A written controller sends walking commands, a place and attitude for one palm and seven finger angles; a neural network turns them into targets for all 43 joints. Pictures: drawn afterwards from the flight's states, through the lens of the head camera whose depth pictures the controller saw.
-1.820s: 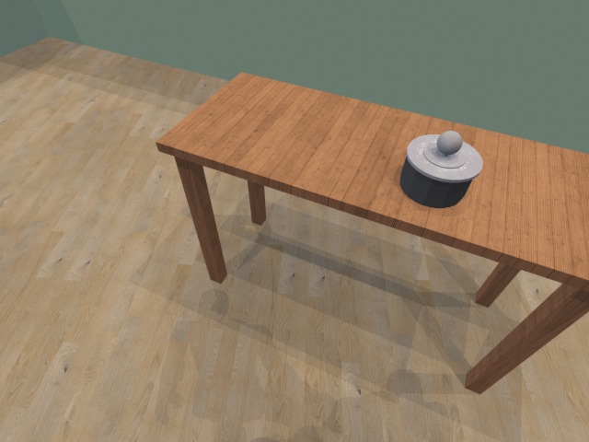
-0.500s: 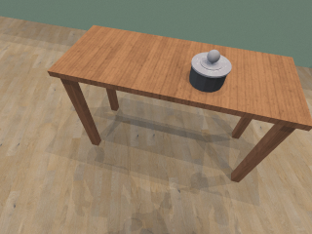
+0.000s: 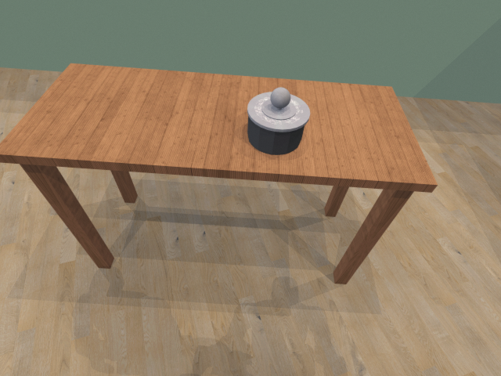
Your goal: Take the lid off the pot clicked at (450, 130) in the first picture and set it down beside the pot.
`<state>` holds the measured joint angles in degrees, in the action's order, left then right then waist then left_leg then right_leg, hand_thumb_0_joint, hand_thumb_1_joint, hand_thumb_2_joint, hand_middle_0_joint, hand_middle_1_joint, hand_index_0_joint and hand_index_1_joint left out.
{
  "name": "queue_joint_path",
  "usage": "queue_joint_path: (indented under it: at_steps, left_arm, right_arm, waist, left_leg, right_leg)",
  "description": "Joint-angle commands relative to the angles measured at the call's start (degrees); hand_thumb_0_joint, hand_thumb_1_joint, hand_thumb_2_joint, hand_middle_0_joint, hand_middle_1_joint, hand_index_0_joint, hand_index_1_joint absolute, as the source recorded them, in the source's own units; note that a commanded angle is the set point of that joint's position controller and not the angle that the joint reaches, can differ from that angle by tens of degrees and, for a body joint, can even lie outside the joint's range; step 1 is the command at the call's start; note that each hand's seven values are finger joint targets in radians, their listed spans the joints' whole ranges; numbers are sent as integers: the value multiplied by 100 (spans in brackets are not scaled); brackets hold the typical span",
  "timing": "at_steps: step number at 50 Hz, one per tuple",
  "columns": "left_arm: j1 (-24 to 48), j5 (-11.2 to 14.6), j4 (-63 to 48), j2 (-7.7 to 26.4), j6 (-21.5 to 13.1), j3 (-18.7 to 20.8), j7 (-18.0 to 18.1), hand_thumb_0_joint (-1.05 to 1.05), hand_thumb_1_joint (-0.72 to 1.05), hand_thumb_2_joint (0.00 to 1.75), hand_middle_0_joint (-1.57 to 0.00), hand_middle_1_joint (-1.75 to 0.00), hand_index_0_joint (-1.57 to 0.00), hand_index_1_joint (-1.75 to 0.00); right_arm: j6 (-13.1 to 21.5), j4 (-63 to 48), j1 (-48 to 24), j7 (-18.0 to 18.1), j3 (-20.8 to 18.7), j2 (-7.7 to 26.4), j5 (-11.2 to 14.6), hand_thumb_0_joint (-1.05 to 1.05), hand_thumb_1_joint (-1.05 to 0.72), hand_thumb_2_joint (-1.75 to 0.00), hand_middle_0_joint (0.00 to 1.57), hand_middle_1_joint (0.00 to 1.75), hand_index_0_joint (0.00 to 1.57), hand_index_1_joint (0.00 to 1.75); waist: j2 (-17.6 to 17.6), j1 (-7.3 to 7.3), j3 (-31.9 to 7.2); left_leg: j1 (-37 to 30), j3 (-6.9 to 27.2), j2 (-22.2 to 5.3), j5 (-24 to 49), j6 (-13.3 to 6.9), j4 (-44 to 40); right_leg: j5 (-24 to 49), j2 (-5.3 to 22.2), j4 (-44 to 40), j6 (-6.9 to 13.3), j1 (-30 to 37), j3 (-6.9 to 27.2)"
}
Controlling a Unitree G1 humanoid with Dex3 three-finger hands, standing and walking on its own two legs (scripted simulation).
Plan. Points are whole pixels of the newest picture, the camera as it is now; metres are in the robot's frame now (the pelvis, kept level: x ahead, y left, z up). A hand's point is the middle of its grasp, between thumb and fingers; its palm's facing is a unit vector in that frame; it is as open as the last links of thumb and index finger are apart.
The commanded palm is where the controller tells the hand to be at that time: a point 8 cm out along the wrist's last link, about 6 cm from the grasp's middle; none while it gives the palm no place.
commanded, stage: take the last steps up to it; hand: left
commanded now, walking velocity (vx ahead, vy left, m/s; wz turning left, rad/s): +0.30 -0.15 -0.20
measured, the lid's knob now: (280, 97) +0.72 -0.04 +0.05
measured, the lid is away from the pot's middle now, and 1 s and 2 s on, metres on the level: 0.00 0.00 0.00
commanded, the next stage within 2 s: come to a stop and stand still in 0.54 s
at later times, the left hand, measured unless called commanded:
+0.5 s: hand (224, 306) +0.28 +0.06 -0.17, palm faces -0.13 -0.98 -0.15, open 7.4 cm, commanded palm none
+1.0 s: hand (227, 321) +0.25 +0.05 -0.17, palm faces +0.02 -0.97 -0.23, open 7.4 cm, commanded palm none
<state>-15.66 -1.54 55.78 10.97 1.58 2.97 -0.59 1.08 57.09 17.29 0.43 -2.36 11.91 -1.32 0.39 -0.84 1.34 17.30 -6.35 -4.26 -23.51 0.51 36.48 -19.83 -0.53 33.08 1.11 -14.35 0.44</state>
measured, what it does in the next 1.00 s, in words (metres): walks ahead: right foot, then left foot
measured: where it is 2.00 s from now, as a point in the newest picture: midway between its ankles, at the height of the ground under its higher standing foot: outside the picture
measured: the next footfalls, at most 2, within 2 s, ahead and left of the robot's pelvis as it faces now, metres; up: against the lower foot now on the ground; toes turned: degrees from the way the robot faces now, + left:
right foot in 0.42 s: +0.23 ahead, -0.21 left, +0.00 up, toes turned -12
left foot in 0.70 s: +0.27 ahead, -0.01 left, +0.00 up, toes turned +6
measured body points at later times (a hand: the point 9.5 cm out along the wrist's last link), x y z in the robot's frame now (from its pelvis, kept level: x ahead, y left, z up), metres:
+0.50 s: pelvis +0.14 -0.08 +0.00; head +0.19 -0.09 +0.44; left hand +0.29 +0.12 -0.15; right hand +0.00 -0.29 -0.15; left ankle +0.04 +0.07 -0.66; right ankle +0.19 -0.20 -0.73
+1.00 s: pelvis +0.24 -0.14 +0.00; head +0.27 -0.14 +0.45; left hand +0.25 +0.11 -0.15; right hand +0.32 -0.36 -0.14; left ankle +0.24 -0.02 -0.73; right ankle +0.24 -0.26 -0.73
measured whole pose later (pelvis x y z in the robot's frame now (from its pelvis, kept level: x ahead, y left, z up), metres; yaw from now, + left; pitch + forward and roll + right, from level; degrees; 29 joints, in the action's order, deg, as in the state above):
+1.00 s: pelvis +0.24 -0.14 +0.00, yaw -2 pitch -1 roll +1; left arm -15.2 -1.4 58.7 10.7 1.2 2.1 1.8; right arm -1.1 57.4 6.7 1.5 -2.2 9.0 -0.6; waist 1.1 1.9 4.9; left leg 13.1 -7.7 -2.7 -16.8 0.1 31.0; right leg -12.9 2.9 32.3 -0.8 -15.7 -2.0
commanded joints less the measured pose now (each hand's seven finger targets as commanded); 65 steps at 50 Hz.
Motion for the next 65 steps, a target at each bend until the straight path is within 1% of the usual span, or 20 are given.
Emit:
queue_joint_path:
  at_steps: [1,4,8,15,17,19,20,21,24,26,32,33,35,39,41,47,49,51,57,65]
  left_arm:
    - [1111,-43,-927,562,-133,192,-144,0,90,90,-20,-30,-20,-30]
    - [854,-93,-554,478,-165,230,-239,0,90,90,-20,-30,-20,-30]
    - [755,-29,-356,136,-62,68,-300,0,90,90,-20,-30,-20,-30]
    - [1453,14,-469,70,-137,9,-270,0,90,90,-20,-30,-20,-30]
    - [1137,23,-331,177,-201,72,-242,0,90,90,-20,-30,-20,-30]
    - [-145,11,117,605,-299,193,-150,0,90,90,-20,-30,-20,-30]
    - [-997,-4,350,1148,-367,357,-48,0,90,90,-20,-30,-20,-30]
    - [-1326,93,427,1480,-354,388,15,0,90,90,-20,-30,-20,-30]
    - [-4,83,145,781,-326,233,187,0,90,90,-20,-30,-20,-30]
    - [439,4,69,443,-381,123,225,0,90,90,-20,-30,-20,-30]
    - [492,64,47,412,-299,66,184,0,90,90,-20,-30,-20,-30]
    - [426,102,61,241,-257,17,165,0,90,90,-20,-30,-20,-30]
    - [177,134,-57,-115,-176,-51,133,0,90,90,-20,-30,-20,-30]
    - [-89,99,219,185,-128,-34,210,0,90,90,-20,-30,-20,-30]
    - [-93,94,184,254,-77,-37,245,0,90,90,-20,-30,-20,-30]
    - [-441,26,118,472,-90,69,275,0,90,90,-20,-30,-20,-30]
    - [-541,-29,95,936,-159,132,293,0,90,90,-20,-30,-20,-30]
    - [-744,-12,181,1149,-175,159,299,0,90,90,-20,-30,-20,-30]
    - [-427,-32,-68,950,-152,159,390,0,90,90,-20,-30,-20,-30]
    - [-226,-72,-192,1211,-85,223,313,0,90,90,-20,-30,-20,-30]
  right_arm:
    - [223,162,1728,251,-304,1454,-124,0,-90,-90,20,30,20,30]
    - [348,77,892,256,-85,742,-72,0,-90,-90,20,30,20,30]
    - [409,352,1141,249,-53,661,-34,0,-90,-90,20,30,20,30]
    - [301,577,1429,182,-120,646,-90,0,-90,-90,20,30,20,30]
    - [252,590,1293,167,-184,735,-81,0,-90,-90,20,30,20,30]
    - [223,646,1252,100,-166,529,-20,0,-90,-90,20,30,20,30]
    - [219,530,1251,55,-87,148,57,0,-90,-90,20,30,20,30]
    - [152,247,883,108,-44,37,105,0,-90,-90,20,30,20,30]
    - [40,273,588,88,-136,78,15,0,-90,-90,20,30,20,30]
    - [-41,349,783,72,-80,-171,-29,0,-90,-90,20,30,20,30]
    - [32,372,1071,38,1,-289,-51,0,-90,-90,20,30,20,30]
    - [70,412,1076,57,14,-134,-40,0,-90,-90,20,30,20,30]
    - [75,166,887,157,-93,668,-92,0,-90,-90,20,30,20,30]
    - [119,49,-156,318,66,435,-21,0,-90,-90,20,30,20,30]
    - [32,2,-356,301,-26,595,17,0,-90,-90,20,30,20,30]
    - [-192,-157,-697,202,-245,751,46,0,-90,-90,20,30,20,30]
    - [-233,-312,-703,151,-263,506,89,0,-90,-90,20,30,20,30]
    - [-371,-402,-955,141,-242,241,86,0,-90,-90,20,30,20,30]
    - [-462,-367,-1036,49,-239,345,52,0,-90,-90,20,30,20,30]
    - [-312,-419,-834,-39,-116,252,89,0,-90,-90,20,30,20,30]
  waist:
    - [-1096,-712,561]
    - [-641,-194,736]
    - [-800,-141,325]
    - [-1110,-366,456]
    - [-1013,-199,207]
    - [-213,379,-386]
    - [1153,743,-1003]
    - [1441,737,-1086]
    - [496,194,-522]
    - [595,-169,-228]
    - [530,-363,-89]
    - [126,-323,59]
    - [-1413,-195,321]
    - [-889,121,-77]
    - [-875,82,-327]
    - [-608,186,-493]
    - [453,165,-667]
    - [1404,405,-503]
    - [897,330,-409]
    - [1111,367,-347]
  left_leg:
    - [-1433,4122,-2881,-1802,-1293,-3123]
    - [-1007,2317,-2076,261,-976,-2792]
    - [-1385,568,-1484,2135,-759,-2423]
    - [-1101,135,-1460,2505,-652,-2208]
    - [-1007,33,-1402,2614,-525,-1766]
    - [56,-336,-930,2544,-226,-101]
    - [1383,-688,-399,533,-16,1564]
    - [1922,-143,-14,-1446,7,3025]
    - [1672,443,-569,-513,-72,3469]
    - [1087,277,-534,-279,19,2666]
    - [-733,-260,14,881,50,-208]
    - [-1027,105,-131,1013,24,-878]
    - [-495,2497,-1867,1739,-863,-2232]
    - [-1186,1253,-1489,6243,-1052,-1546]
    - [-1561,798,-1293,6530,-938,-1374]
    - [-1487,498,-917,4939,-530,-761]
    - [-529,57,-142,2401,-61,-13]
    - [409,265,499,-1120,125,1453]
    - [1169,823,451,-358,237,2899]
    - [3,415,484,-78,102,419]
  right_leg:
    - [-1101,265,2857,68,-3265,346]
    - [172,646,3499,-65,-3042,357]
    - [656,622,2638,-214,-2649,-128]
    - [758,474,554,-65,-1527,-697]
    - [776,299,-23,16,-622,-893]
    - [1013,144,-472,209,1654,-863]
    - [705,1577,-831,661,2957,713]
    - [1170,2513,-1634,1053,2702,2101]
    - [323,2069,-1904,1176,878,1167]
    - [1268,1735,-1834,965,-4,287]
    - [181,1191,-1368,702,-819,-139]
    - [147,935,-843,502,-985,-210]
    - [-560,207,455,-109,-1163,-648]
    - [-877,439,1454,-212,-954,-9]
    - [-533,396,930,-258,-787,-165]
    - [1159,387,-432,-200,-104,-282]
    - [4556,1343,-582,212,613,784]
    - [6090,2284,-974,1027,851,1539]
    - [4400,1890,-1090,1053,941,1005]
    - [1517,1731,-1612,870,214,1093]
